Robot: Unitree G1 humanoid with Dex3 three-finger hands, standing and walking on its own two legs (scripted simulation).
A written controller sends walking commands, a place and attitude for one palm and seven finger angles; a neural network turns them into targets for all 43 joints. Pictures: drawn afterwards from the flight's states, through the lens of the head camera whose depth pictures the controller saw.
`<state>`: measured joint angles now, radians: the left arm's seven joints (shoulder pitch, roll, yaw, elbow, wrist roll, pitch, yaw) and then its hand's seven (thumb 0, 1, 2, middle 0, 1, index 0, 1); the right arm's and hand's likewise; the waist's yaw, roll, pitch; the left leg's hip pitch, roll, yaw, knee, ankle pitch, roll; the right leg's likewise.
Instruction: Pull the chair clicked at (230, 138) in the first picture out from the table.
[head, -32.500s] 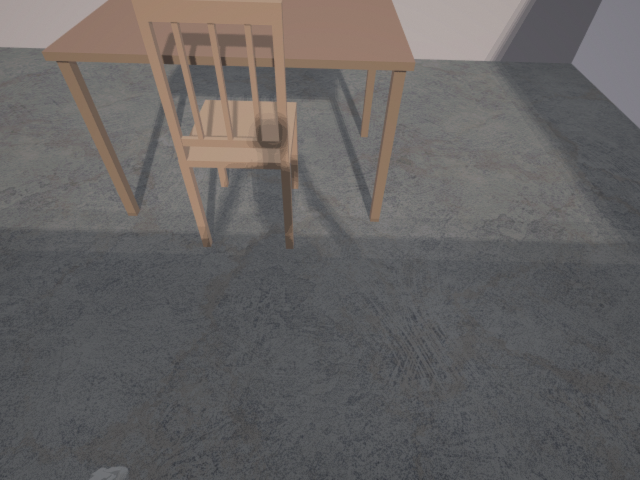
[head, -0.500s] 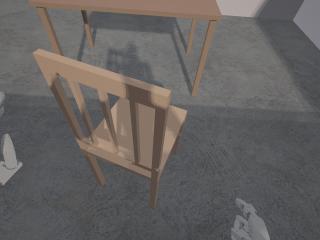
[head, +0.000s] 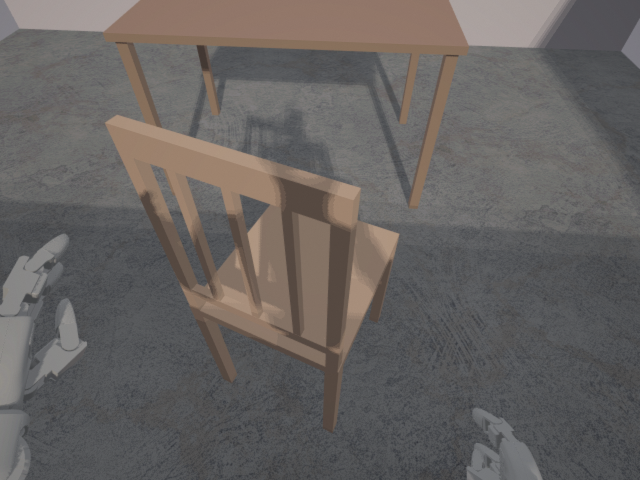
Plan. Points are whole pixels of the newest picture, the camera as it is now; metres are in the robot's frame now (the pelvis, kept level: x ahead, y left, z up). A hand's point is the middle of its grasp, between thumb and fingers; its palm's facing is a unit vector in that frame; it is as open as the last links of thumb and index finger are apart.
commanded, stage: let the arm hang, fingers relaxed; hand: left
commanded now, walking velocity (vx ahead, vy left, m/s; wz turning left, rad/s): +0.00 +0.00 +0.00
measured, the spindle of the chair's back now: (245, 261) +0.47 +0.17 -0.06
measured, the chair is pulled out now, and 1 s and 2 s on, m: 0.75 0.75 0.75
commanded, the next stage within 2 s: look to check the result in 1.04 s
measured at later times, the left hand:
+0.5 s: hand out of the picture -0.01 +0.18 -0.16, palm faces -0.02 -0.97 -0.26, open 7.2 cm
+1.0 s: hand out of the picture -0.01 +0.15 -0.17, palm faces +0.00 -0.98 -0.18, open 7.3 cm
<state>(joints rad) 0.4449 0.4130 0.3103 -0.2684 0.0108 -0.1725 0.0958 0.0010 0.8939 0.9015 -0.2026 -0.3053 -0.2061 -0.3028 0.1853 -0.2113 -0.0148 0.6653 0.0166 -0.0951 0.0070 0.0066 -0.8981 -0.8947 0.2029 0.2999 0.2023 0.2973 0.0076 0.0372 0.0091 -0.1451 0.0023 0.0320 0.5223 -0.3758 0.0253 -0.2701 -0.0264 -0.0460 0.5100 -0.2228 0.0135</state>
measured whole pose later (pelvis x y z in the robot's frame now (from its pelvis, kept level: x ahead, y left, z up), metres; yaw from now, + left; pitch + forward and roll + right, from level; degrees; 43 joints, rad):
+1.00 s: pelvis -0.01 -0.01 +0.00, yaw -2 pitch -1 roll -1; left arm 0.31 0.13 0.00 1.09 0.01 0.01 0.04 0.01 0.93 0.90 -0.20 -0.30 -0.20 -0.30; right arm 0.35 -0.10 0.00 1.09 -0.01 -0.01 -0.03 0.00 -0.90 -0.89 0.20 0.30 0.20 0.30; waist 0.00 0.01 0.04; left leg -0.09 0.02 0.06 0.45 -0.34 0.02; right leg -0.23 -0.01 -0.02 0.44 -0.19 0.01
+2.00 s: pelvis +0.00 -0.02 +0.01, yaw -2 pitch -1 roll +0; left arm 0.28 0.13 0.01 1.09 0.01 0.01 0.04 0.01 0.93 0.90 -0.20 -0.30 -0.20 -0.30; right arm 0.33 -0.11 -0.01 1.11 0.00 -0.01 -0.04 0.00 -0.90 -0.89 0.20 0.30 0.20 0.30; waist 0.00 0.02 0.07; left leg -0.05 0.02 0.06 0.41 -0.33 0.01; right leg -0.21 0.00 -0.02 0.45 -0.21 0.00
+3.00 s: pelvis +0.00 -0.02 +0.01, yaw -2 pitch -1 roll +0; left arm 0.29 0.13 0.01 1.10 0.01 0.01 0.04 0.01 0.93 0.90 -0.20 -0.30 -0.20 -0.30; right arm 0.33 -0.10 -0.01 1.12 0.00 -0.01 -0.04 0.00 -0.90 -0.89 0.20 0.30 0.20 0.30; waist -0.01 0.01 0.07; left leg -0.06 0.02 0.06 0.41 -0.33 0.00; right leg -0.21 0.00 -0.02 0.44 -0.21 0.00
